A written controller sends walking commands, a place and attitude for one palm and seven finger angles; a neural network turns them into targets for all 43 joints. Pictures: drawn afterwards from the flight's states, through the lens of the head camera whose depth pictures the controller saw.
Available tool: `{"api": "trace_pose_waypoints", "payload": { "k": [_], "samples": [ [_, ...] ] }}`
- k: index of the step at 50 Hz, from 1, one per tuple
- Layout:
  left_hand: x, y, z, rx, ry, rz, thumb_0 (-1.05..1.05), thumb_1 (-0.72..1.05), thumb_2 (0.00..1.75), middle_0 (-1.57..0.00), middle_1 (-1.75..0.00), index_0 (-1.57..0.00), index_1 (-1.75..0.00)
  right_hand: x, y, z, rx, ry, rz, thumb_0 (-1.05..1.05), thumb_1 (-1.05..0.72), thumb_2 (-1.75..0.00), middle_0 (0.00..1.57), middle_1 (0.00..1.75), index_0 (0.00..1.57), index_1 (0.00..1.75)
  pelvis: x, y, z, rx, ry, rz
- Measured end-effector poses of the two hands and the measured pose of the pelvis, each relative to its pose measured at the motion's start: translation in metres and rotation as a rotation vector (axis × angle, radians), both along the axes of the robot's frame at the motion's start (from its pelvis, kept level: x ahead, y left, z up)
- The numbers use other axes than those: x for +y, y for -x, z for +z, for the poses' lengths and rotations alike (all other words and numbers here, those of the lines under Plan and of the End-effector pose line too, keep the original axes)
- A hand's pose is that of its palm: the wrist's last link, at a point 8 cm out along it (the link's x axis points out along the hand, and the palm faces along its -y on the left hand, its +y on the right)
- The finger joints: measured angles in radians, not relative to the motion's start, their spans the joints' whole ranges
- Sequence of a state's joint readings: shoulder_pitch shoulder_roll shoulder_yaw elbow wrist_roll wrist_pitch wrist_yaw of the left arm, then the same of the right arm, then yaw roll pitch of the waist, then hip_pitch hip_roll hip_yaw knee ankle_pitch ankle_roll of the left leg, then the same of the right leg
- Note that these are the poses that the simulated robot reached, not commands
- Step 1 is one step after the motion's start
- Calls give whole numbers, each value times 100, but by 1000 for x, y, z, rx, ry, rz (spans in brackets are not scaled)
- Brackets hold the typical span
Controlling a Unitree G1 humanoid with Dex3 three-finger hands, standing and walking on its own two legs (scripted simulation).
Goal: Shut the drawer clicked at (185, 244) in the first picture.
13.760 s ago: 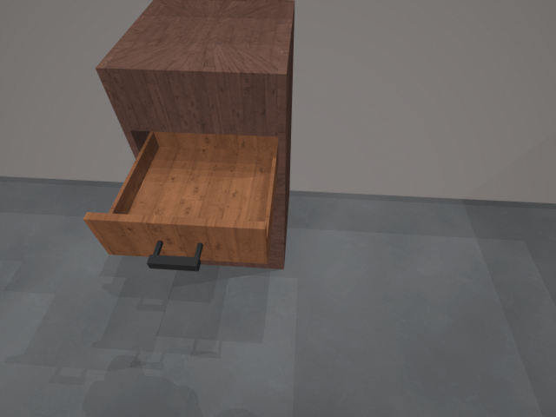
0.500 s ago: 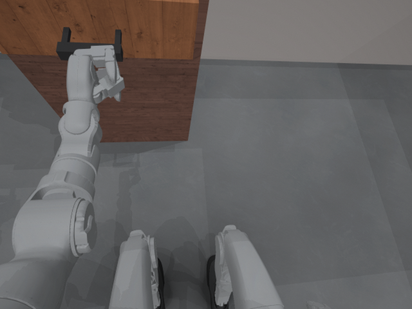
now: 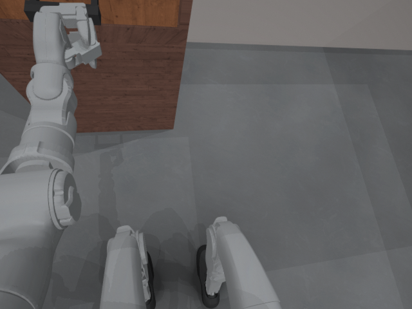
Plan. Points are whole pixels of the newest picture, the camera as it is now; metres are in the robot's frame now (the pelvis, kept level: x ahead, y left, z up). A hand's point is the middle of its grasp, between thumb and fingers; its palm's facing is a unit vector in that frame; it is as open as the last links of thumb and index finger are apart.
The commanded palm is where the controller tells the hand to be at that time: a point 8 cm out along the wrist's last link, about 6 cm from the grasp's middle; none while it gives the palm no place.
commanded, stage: push the drawer shut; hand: left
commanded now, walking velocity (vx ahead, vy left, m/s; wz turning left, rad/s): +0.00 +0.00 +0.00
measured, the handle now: (65, 3) +0.64 +0.19 +0.05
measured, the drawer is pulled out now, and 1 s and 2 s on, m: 0.00 0.00 0.00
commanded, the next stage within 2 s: pull the fist back off the drawer in 0.22 s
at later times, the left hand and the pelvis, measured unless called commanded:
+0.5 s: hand (88, 39) +0.57 +0.15 +0.04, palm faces +0.01 -1.00 -0.07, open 3.0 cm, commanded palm +0.59 +0.14 +0.05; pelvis -0.01 +0.00 +0.00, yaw +0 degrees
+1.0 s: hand (95, 43) +0.56 +0.14 +0.05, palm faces +0.02 -1.00 -0.03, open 3.2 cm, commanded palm +0.54 +0.16 +0.05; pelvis +0.01 +0.01 +0.02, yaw -1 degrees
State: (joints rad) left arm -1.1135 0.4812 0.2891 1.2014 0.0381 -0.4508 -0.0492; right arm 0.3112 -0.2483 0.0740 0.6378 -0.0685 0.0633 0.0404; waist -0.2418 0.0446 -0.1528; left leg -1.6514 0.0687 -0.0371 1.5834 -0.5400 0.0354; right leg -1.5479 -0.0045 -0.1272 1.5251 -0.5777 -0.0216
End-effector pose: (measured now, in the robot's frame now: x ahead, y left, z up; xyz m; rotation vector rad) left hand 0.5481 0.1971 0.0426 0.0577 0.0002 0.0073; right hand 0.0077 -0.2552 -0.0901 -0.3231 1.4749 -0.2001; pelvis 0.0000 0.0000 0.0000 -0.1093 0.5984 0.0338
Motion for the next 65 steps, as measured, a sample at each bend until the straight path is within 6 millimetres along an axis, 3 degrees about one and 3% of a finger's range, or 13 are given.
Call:
{"api": "trace_pose_waypoints", "payload": {
  "k": [20,38,46,59,65],
  "samples": [
    [8,-4,3,7,-7,5,-3,58,99,-140,-160,-140,-160,1,16,8,-41,52,11,0,-90,-90,20,30,20,30,4,14,-3,5,15,3],
    [5,-1,4,11,12,-3,-1,65,94,-140,-160,-140,-160,8,21,9,-5,11,-6,0,-90,-90,20,30,20,30,6,9,0,-1,17,-3],
    [-3,4,4,5,30,5,2,78,90,-140,-160,-140,-160,11,2,8,-15,-34,-27,0,-90,-90,20,30,20,30,6,-3,10,-9,2,-15],
    [-1,9,10,-9,21,17,2,88,90,-140,-160,-140,-160,4,-51,9,-56,-66,-16,0,-90,-90,20,30,20,30,1,-26,23,-12,-21,-17],
    [6,46,38,-15,-1,-1,2,89,90,-139,-160,-140,-160,5,-85,27,-120,-110,-40,1,-90,-90,20,30,20,30,0,-39,51,-56,-42,-20]
  ]
}}
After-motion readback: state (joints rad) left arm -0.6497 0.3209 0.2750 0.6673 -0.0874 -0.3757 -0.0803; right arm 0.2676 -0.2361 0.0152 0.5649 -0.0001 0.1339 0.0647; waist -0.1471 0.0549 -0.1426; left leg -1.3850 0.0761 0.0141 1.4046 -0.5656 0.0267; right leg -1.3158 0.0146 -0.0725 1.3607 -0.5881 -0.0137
